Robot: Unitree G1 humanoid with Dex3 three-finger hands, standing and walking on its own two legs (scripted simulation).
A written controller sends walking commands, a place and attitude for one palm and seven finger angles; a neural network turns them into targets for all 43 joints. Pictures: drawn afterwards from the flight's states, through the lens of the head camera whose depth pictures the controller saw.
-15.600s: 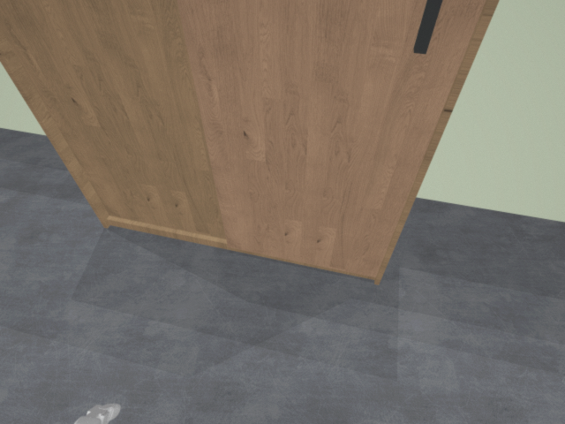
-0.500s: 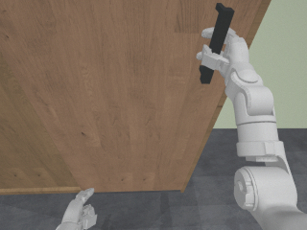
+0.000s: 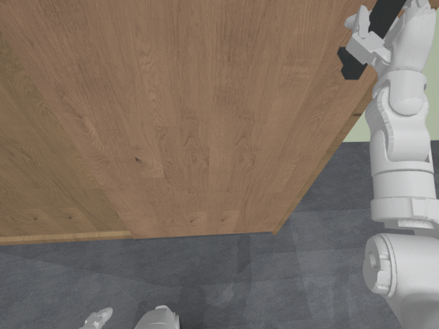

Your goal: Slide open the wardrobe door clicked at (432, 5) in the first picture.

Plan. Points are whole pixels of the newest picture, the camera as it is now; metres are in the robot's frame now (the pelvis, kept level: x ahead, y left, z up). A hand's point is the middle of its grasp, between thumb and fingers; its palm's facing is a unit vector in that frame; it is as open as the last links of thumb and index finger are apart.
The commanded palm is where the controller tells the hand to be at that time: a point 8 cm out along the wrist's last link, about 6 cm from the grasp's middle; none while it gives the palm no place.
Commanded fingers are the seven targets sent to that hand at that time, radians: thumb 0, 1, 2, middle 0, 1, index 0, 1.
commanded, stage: step sideways, sliding the door along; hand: right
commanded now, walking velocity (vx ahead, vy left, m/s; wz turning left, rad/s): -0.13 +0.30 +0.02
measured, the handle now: (374, 11) +0.48 -0.22 +0.29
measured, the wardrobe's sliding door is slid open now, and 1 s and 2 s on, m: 0.00 0.22 0.39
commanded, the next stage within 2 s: stop walking and hold the door there in 1.94 s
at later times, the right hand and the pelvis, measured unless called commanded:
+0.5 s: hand (308, 34) +0.45 -0.13 +0.27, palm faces +0.49 +0.87 -0.10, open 6.8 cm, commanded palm +0.41 -0.08 +0.27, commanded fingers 0.00 -0.90 -0.90 0.45 1.40 0.45 1.40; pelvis +0.09 +0.14 -0.01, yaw -8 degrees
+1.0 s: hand (200, 38) +0.44 +0.02 +0.27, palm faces +0.19 +0.98 -0.01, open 7.3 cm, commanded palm +0.42 +0.03 +0.24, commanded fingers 0.00 -0.90 -0.90 0.45 1.40 0.45 1.40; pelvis +0.16 +0.16 +0.01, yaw -5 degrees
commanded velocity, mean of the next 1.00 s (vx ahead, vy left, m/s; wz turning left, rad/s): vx -0.20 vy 0.13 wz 0.19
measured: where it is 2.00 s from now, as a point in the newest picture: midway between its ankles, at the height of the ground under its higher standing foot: outside the picture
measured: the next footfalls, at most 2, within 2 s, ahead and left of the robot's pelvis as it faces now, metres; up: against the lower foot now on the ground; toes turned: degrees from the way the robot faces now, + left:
left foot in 0.02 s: +0.11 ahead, +0.13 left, +0.00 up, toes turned +5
right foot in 0.18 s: +0.04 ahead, -0.09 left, +0.00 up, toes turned -11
